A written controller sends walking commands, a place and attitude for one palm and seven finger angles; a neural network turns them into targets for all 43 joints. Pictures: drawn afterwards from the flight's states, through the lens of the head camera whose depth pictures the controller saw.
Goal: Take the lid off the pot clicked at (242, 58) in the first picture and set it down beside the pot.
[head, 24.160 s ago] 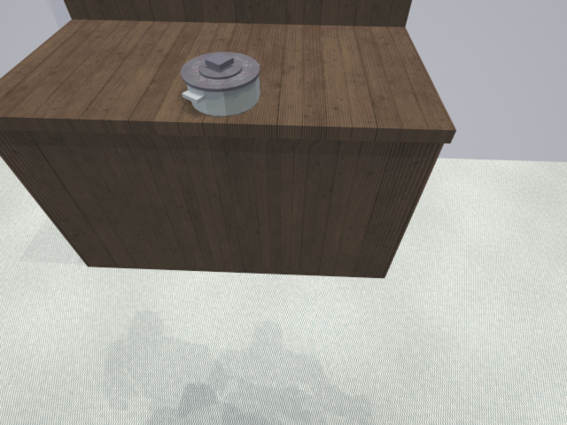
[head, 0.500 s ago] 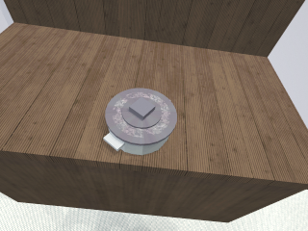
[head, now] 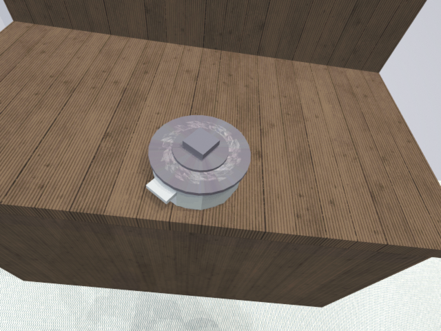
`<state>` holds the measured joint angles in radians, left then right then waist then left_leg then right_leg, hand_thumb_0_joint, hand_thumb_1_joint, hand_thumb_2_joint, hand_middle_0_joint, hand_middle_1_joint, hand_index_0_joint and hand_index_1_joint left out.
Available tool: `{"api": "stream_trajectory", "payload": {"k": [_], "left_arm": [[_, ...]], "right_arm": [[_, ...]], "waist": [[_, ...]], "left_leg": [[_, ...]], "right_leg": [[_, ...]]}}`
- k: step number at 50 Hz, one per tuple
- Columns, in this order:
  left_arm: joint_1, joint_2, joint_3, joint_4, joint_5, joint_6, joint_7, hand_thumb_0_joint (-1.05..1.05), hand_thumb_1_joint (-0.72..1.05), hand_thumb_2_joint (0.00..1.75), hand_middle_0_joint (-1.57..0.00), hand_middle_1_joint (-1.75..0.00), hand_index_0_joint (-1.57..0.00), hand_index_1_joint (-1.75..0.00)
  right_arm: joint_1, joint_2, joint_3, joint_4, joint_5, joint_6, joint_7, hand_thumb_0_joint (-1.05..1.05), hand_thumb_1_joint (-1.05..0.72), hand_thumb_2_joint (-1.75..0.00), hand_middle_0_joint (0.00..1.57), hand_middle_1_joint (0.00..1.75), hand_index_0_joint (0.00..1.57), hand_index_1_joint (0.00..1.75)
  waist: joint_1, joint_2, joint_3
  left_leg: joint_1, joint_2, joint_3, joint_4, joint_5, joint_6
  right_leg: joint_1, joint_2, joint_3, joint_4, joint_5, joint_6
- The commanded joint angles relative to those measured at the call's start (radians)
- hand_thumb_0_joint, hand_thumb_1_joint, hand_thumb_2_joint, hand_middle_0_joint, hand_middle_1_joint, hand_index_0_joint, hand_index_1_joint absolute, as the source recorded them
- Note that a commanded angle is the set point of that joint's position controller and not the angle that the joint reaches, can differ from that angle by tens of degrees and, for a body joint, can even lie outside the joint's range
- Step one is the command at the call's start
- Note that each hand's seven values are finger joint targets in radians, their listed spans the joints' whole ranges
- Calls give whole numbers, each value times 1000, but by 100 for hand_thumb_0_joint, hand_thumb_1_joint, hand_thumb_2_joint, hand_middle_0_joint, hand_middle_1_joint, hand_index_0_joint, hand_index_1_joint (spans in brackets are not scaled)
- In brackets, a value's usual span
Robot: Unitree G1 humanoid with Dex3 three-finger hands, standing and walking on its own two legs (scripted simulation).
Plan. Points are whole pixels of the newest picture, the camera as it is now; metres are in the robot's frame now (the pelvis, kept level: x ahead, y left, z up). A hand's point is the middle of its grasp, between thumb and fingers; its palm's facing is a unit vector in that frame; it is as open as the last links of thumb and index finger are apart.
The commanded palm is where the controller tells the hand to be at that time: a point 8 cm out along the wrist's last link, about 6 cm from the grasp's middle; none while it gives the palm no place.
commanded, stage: shuffle to correct the standing spot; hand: left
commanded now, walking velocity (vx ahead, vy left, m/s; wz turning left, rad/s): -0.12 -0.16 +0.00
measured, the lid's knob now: (201, 142) +0.43 +0.07 +0.09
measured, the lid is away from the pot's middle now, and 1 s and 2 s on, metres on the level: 0.00 0.00 0.00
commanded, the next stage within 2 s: come to a stop and stand still in 0.12 s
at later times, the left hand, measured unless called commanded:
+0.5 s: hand out of the picture -0.02 +0.12 -0.19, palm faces +0.01 -1.00 -0.10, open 7.4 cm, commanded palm none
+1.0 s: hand out of the picture +0.05 +0.20 -0.17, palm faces +0.01 -0.96 -0.26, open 7.4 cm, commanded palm none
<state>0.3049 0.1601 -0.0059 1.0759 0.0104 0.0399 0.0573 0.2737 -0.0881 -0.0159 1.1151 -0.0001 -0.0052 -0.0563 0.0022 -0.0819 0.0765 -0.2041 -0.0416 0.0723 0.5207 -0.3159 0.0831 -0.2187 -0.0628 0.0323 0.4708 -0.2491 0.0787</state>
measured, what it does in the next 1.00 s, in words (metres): stands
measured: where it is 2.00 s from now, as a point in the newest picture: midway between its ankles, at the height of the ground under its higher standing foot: outside the picture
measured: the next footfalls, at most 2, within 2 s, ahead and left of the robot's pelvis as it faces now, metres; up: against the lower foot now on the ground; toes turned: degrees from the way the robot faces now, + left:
none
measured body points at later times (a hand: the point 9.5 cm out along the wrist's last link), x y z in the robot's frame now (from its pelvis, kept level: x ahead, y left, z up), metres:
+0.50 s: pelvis -0.02 -0.03 +0.00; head +0.00 +0.01 +0.44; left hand -0.02 +0.17 -0.18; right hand -0.01 -0.26 -0.14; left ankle -0.02 +0.06 -0.73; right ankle +0.00 -0.18 -0.73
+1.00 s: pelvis +0.03 +0.01 +0.00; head +0.03 -0.01 +0.45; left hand +0.05 +0.25 -0.15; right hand +0.02 -0.21 -0.17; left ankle -0.02 +0.06 -0.73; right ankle +0.00 -0.15 -0.73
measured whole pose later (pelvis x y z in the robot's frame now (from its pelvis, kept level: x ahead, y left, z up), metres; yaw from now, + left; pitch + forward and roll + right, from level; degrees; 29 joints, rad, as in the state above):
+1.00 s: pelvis +0.03 +0.01 +0.00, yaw -1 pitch +0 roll +0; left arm 0.27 0.16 -0.01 1.05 0.01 0.01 0.05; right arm 0.33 -0.17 0.01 1.04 -0.02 -0.03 -0.03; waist -0.01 0.05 0.00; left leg -0.16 -0.09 0.10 0.48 -0.33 0.10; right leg -0.22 -0.08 0.02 0.54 -0.33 0.03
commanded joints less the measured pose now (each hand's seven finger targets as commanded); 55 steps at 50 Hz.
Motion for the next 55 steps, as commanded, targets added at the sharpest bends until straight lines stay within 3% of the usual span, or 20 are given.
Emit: {"api": "stream_trajectory", "payload": {"k": [1,6,8,11,14,17,19,22,27,28,29,31,32,33,35,37,39,42,46,55], "left_arm": [[118,40,15,-20,6,2,7,0,90,90,-20,-30,-20,-30],[127,51,20,-34,14,6,5,0,90,90,-20,-30,-20,-30],[129,56,20,-47,16,5,3,0,90,90,-20,-30,-20,-30],[102,76,25,-78,22,3,1,0,90,90,-20,-30,-20,-30],[97,98,16,-85,18,-14,-2,0,90,90,-20,-30,-20,-30],[52,136,14,-97,11,-29,-6,0,90,90,-20,-30,-20,-30],[41,135,15,-98,9,-32,-5,0,90,90,-20,-30,-20,-30],[47,129,14,-96,5,-40,-6,0,90,90,-20,-30,-20,-30],[97,72,6,-75,0,-42,-6,0,90,90,-20,-30,-20,-30],[154,130,15,-9,11,-54,23,0,90,90,-20,-30,-20,-30],[84,176,19,-70,9,-64,10,0,90,90,-20,-30,-20,-30],[61,131,18,-70,8,-55,-7,0,90,90,-20,-30,-20,-30],[61,112,18,-68,8,-47,-10,0,90,90,-20,-30,-20,-30],[63,89,15,-64,11,-43,-11,0,90,90,-20,-30,-20,-30],[40,52,7,-52,10,-45,-14,0,90,90,-20,-30,-20,-30],[37,45,8,-46,3,-50,-16,0,90,90,-20,-30,-20,-30],[56,56,7,-41,-1,-52,-10,0,90,90,-20,-30,-20,-30],[43,73,12,-39,-2,-48,-7,0,90,90,-20,-30,-20,-30],[39,81,14,-47,-2,-44,-3,0,90,90,-20,-30,-20,-30],[35,90,18,-46,-2,-48,0,0,90,90,-20,-30,-20,-30]], "right_arm": [[17,-123,-26,-55,0,-7,1,0,-90,-90,20,30,20,30],[-12,-132,-37,-80,-4,7,6,0,-90,-90,20,30,20,30],[-19,-140,-45,-90,-5,15,9,0,-90,-90,20,30,20,30],[1,-135,-50,-102,-5,26,10,0,-90,-90,20,30,20,30],[5,-97,-40,-112,-7,30,21,0,-90,-90,20,30,20,30],[66,-70,-27,-88,-6,32,30,0,-90,-90,20,30,20,30],[70,-67,-20,-75,-10,24,35,0,-90,-90,20,30,20,30],[90,-65,-12,-63,-9,10,36,0,-90,-90,20,30,20,30],[75,-79,-3,-70,-6,-20,26,0,-90,-90,20,30,20,30],[-61,-183,-11,-149,-1,-18,32,0,-90,-90,20,30,20,30],[8,-126,-4,-173,-12,-15,39,0,-90,-90,20,30,20,30],[88,-163,-4,-167,-16,-31,38,0,-90,-90,20,30,20,30],[77,-178,-11,-174,-14,-25,30,0,-90,-90,20,30,20,30],[80,-186,-15,-184,-14,-20,26,0,-90,-90,20,30,20,30],[87,-184,-12,-179,-15,-23,21,0,-90,-90,20,30,20,30],[98,-173,-7,-164,-15,-28,20,0,-90,-90,20,30,20,30],[120,-162,3,-147,-14,-36,18,0,-90,-90,20,30,20,30],[127,-171,3,-129,-16,-34,19,0,-90,-90,20,30,20,30],[127,-177,8,-111,-17,-35,19,0,-90,-90,20,30,20,30],[102,-171,8,-86,-15,-35,14,0,-90,-90,20,30,20,30]], "waist": [[13,163,-13],[16,151,-3],[16,107,-7],[-8,78,-26],[-10,7,-58],[-31,-68,-48],[-22,-27,-3],[-11,17,29],[29,157,7],[41,303,-20],[-11,319,-107],[-17,429,-134],[1,413,-131],[-1,339,-99],[8,132,-26],[18,55,-12],[11,109,-5],[8,3,5],[1,64,-11],[-1,102,-49]], "left_leg": [[-26,253,-198,-139,366,28],[-103,245,-196,-102,214,24],[-124,227,-178,-64,156,9],[-115,193,-149,2,117,-10],[-100,106,-73,88,-94,-53],[-26,72,-39,151,-85,-73],[-15,78,-45,129,-38,-73],[-37,98,-58,31,-5,-73],[-116,162,-152,-123,80,-33],[-82,130,-59,49,86,-91],[-70,73,-89,-4,-11,-89],[-52,184,-224,-153,151,-48],[-34,218,-283,-191,140,-19],[-45,241,-310,-209,130,-1],[-75,237,-291,-188,240,9],[-69,208,-247,-167,351,-6],[-44,180,-223,-168,398,-36],[-23,166,-203,-161,386,-38],[28,156,-180,-170,416,-48],[87,144,-142,-132,494,-40]], "right_leg": [[-44,-13,-36,45,0,-39],[-47,-2,-28,58,48,-51],[-47,-3,-15,52,103,-61],[-100,-17,19,62,183,-87],[-132,-81,140,-74,8,-123],[-202,-128,228,-237,-263,-159],[-241,-117,217,-248,-304,-156],[-204,-88,163,-211,-232,-156],[-54,-16,46,-84,-4,-111],[-37,-67,55,-64,163,-126],[-52,-78,114,-27,-22,-156],[-50,24,-45,105,-87,-126],[-76,56,-71,142,-133,-115],[-100,56,-77,170,-157,-112],[-91,43,-58,133,-90,-112],[-59,26,-41,70,-3,-121],[-37,1,-16,49,38,-130],[-30,-10,-9,46,76,-129],[-30,-21,2,47,75,-121],[8,-44,18,27,206,-122]]}}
